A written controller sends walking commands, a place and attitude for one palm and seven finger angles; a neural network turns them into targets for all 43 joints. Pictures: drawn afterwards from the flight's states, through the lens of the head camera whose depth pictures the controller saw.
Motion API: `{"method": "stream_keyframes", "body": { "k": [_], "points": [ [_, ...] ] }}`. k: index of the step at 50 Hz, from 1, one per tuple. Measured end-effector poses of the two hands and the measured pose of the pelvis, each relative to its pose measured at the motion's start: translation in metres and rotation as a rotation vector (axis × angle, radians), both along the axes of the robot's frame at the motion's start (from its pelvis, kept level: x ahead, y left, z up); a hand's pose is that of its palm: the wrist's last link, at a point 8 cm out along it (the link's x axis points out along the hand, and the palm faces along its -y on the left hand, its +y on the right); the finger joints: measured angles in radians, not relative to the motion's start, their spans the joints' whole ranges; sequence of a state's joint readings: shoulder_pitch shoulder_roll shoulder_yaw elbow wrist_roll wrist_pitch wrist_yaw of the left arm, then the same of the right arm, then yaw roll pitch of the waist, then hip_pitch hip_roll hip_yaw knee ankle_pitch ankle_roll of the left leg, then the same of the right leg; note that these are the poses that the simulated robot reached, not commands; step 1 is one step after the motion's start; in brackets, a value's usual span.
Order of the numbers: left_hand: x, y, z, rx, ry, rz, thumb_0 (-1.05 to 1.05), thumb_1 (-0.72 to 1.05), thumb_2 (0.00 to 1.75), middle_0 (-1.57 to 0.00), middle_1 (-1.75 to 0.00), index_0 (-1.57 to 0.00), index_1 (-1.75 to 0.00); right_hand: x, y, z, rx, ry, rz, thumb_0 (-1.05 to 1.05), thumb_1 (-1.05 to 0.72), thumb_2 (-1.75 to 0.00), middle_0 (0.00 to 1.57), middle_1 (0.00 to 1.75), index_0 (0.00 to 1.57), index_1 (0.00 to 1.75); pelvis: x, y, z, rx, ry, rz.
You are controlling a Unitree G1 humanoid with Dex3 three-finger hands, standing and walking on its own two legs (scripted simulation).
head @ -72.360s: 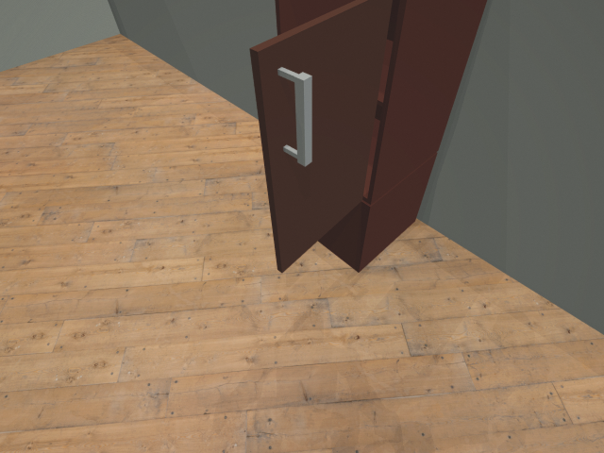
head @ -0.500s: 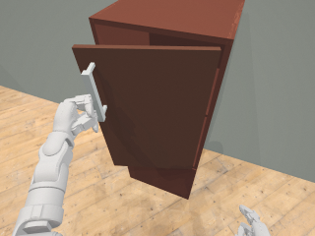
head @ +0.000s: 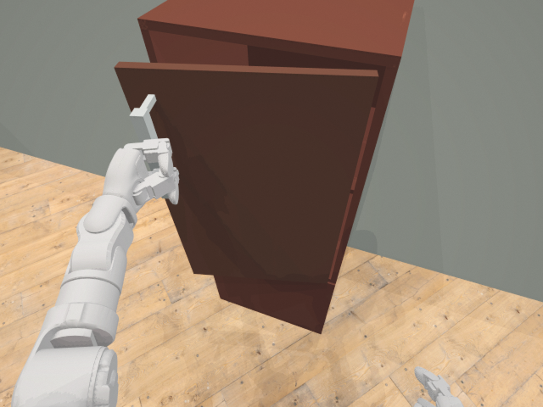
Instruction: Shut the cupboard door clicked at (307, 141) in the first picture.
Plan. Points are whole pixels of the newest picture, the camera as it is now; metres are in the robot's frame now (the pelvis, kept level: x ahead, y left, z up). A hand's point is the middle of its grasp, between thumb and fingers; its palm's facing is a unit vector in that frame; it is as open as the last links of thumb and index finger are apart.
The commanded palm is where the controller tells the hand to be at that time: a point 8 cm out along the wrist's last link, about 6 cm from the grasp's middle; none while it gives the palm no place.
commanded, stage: push the door shut along its arc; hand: left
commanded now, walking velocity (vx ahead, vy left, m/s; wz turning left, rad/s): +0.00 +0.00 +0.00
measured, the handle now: (159, 150) +0.48 +0.20 +0.13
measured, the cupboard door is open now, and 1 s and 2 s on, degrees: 15 2 0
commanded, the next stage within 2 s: pull the fist back off the door in 1.24 s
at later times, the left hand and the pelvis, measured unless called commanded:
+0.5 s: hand (191, 154) +0.45 +0.14 +0.14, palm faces -0.23 -0.97 -0.04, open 3.1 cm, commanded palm +0.45 +0.19 +0.14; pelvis -0.01 +0.00 -0.01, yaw +0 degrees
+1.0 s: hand (222, 132) +0.51 +0.10 +0.14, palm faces -0.35 -0.94 -0.01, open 3.1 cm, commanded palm +0.51 +0.15 +0.14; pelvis -0.01 +0.00 -0.02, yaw -2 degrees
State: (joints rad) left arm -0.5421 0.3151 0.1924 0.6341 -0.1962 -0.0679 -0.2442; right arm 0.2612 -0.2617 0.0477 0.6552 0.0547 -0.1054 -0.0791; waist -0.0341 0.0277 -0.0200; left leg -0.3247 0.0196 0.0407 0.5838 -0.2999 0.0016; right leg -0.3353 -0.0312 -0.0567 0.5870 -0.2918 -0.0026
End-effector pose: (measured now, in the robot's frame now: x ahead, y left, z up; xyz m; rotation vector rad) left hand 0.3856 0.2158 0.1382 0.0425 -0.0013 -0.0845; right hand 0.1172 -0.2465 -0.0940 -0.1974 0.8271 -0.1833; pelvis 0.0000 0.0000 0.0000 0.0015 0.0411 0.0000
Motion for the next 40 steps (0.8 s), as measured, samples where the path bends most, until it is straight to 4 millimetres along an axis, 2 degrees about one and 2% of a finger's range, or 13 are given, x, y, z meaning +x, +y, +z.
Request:
{"method": "stream_keyframes", "body": {
  "k": [7,20,34,40],
  "points": [
    [0.014,-0.001,0.001,0.011,0.000,-0.041,0.01,0.90,0.90,-1.32,-1.50,-1.30,-1.50,-0.017,-0.007,-0.006,-0.018,0.059,-0.016,0.01,-0.90,-0.90,0.21,0.30,0.20,0.30,-0.001,0.000,-0.002,-0.003,0.014,0.008],
    [0.046,-0.015,0.004,-0.011,0.010,-0.107,0.01,0.89,0.90,-1.30,-1.50,-1.30,-1.50,-0.043,-0.015,-0.013,-0.037,0.121,-0.050,0.01,-0.90,-0.90,0.21,0.30,0.20,0.30,-0.005,0.000,-0.006,-0.001,0.055,0.006],
    [0.081,-0.031,0.004,-0.011,0.019,-0.198,0.01,0.90,0.90,-1.30,-1.50,-1.30,-1.50,-0.096,-0.026,-0.021,-0.063,0.251,-0.124,0.00,-0.90,-0.90,0.21,0.30,0.20,0.30,-0.008,0.001,-0.013,-0.005,0.123,-0.005],
    [0.096,-0.048,0.007,-0.017,0.014,-0.250,0.01,0.90,0.90,-1.30,-1.50,-1.30,-1.50,-0.114,-0.027,-0.023,-0.069,0.298,-0.152,0.00,-0.90,-0.90,0.21,0.30,0.20,0.30,-0.008,0.002,-0.015,-0.007,0.146,-0.010]
  ]
}}
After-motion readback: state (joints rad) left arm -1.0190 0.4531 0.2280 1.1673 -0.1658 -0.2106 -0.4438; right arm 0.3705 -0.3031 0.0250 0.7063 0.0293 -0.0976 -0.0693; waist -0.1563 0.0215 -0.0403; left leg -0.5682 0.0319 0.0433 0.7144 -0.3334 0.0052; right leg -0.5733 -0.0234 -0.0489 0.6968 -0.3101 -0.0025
